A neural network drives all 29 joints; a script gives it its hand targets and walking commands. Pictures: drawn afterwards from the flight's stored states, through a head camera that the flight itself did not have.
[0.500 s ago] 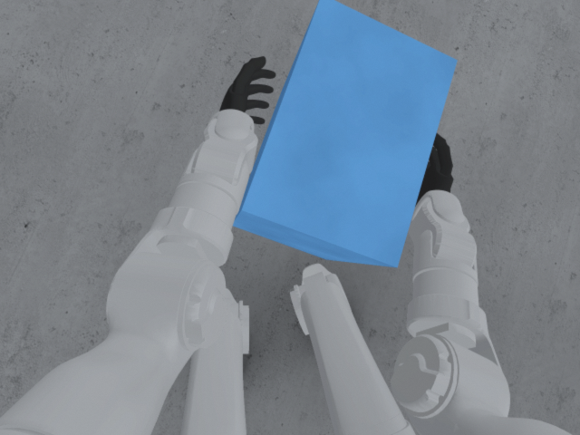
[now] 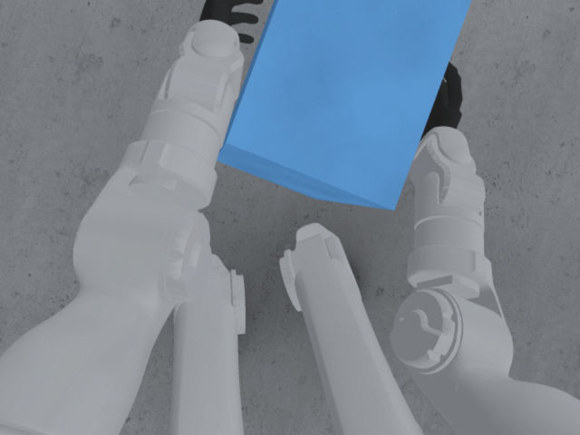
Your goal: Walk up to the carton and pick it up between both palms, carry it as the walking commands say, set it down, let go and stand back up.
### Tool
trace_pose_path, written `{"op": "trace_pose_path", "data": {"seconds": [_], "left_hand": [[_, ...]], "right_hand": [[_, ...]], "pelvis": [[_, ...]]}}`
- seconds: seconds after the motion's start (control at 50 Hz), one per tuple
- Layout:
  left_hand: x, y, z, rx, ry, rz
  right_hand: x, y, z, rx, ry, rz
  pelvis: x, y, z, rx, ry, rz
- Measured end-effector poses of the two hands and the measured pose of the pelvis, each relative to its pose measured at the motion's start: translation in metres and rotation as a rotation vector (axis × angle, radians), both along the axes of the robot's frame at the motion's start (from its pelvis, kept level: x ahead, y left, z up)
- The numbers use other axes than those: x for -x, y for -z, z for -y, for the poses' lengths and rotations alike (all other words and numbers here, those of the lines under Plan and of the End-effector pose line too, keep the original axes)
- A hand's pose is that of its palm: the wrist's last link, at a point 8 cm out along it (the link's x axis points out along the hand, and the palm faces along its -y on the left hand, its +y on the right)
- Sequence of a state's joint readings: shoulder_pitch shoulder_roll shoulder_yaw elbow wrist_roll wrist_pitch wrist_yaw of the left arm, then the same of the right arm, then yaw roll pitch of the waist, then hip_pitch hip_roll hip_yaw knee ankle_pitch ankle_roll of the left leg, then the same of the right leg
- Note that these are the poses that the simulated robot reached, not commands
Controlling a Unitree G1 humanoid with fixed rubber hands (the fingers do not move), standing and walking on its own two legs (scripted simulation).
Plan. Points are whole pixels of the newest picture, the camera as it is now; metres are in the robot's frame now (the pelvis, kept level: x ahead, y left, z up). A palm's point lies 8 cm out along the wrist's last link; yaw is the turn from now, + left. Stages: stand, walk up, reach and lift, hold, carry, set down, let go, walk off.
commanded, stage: set down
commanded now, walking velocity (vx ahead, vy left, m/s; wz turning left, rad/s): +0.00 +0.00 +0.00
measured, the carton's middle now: (319, 85) +0.51 -0.14 -0.19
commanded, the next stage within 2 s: none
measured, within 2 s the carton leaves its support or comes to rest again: neither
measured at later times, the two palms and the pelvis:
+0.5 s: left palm (231, 49) +0.57 -0.03 -0.19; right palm (409, 130) +0.43 -0.27 -0.21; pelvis +0.01 -0.01 -0.04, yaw +0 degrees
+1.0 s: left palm (234, 48) +0.58 -0.04 -0.20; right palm (402, 133) +0.43 -0.27 -0.24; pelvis -0.01 +0.00 -0.07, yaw -1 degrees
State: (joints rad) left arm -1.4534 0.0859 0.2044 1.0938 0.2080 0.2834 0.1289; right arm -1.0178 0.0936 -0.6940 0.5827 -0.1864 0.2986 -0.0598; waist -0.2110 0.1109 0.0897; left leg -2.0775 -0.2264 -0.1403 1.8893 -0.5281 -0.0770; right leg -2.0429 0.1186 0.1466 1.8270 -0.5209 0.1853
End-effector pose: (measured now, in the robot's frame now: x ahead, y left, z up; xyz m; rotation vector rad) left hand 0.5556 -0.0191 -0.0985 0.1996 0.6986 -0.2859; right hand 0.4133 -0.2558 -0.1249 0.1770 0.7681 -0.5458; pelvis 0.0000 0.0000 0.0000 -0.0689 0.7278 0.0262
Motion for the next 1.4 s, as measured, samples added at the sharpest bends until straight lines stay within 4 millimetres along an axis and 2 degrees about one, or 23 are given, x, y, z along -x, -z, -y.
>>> {"op": "trace_pose_path", "data": {"seconds": [0.14, 0.32, 0.48, 0.62, 0.72, 0.78, 0.88, 1.1, 1.22, 1.4], "left_hand": [[-0.012, 0.017, 0.009, -0.025, 0.006, -0.003], [-0.014, 0.054, 0.018, -0.009, 0.023, -0.036], [-0.016, 0.092, 0.013, -0.020, 0.023, -0.049], [-0.026, 0.111, 0.014, 0.012, 0.010, -0.014], [-0.025, 0.123, 0.022, 0.000, 0.023, -0.005], [-0.021, 0.125, 0.026, -0.004, 0.034, -0.016], [-0.020, 0.117, 0.028, -0.008, 0.034, -0.008], [-0.026, 0.101, 0.005, -0.045, 0.030, -0.025], [-0.030, 0.107, 0.004, -0.072, 0.056, -0.034], [-0.035, 0.113, 0.017, -0.017, 0.056, 0.002]], "right_hand": [[-0.010, 0.022, 0.007, -0.004, -0.016, -0.015], [-0.008, 0.052, 0.015, 0.008, -0.001, -0.047], [-0.013, 0.085, 0.011, 0.003, -0.004, -0.067], [-0.024, 0.104, 0.014, 0.027, -0.010, -0.029], [-0.022, 0.119, 0.021, 0.019, -0.003, -0.025], [-0.015, 0.120, 0.023, -0.003, 0.028, -0.028], [-0.012, 0.118, 0.022, -0.023, 0.042, -0.012], [-0.020, 0.106, 0.001, -0.023, -0.007, -0.050], [-0.019, 0.117, -0.007, -0.034, -0.045, -0.099], [-0.018, 0.126, 0.004, -0.001, -0.056, -0.114]], "pelvis": [[0.002, 0.014, 0.002, -0.009, 0.004, 0.000], [-0.005, 0.023, 0.008, -0.022, 0.007, -0.024], [-0.006, 0.036, 0.007, -0.013, 0.009, -0.036], [0.002, 0.045, 0.005, -0.002, -0.002, 0.051], [0.007, 0.049, 0.002, -0.002, 0.001, 0.122], [0.006, 0.054, 0.003, -0.007, 0.007, 0.136], [0.010, 0.060, 0.003, -0.005, 0.019, 0.165], [0.006, 0.066, -0.001, 0.014, 0.016, 0.070], [-0.001, 0.062, -0.006, 0.025, 0.016, 0.012], [-0.008, 0.059, -0.006, 0.019, 0.021, -0.011]]}}
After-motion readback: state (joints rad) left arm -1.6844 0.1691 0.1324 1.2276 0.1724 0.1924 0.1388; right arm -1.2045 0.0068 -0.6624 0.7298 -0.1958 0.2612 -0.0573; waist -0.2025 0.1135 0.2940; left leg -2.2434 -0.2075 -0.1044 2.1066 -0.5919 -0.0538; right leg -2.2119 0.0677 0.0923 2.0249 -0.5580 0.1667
